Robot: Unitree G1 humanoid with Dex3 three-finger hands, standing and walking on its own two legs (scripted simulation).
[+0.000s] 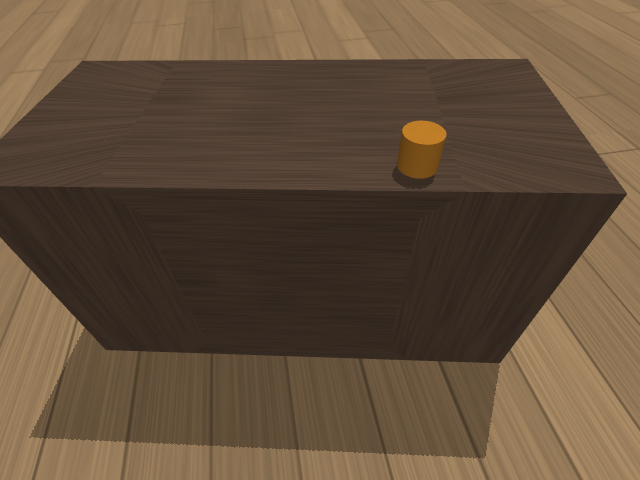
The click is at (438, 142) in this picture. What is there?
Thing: squat round
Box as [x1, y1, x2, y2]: [397, 121, 446, 178]
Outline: 413,121 406,124 402,129 397,166 399,170 406,175 418,178 427,177 435,173 437,169 446,134 441,126 433,122
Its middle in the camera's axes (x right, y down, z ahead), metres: +0.21 -0.18 +0.78
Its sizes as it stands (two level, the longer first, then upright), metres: 0.084 0.084 0.081
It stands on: a support 0.75 m high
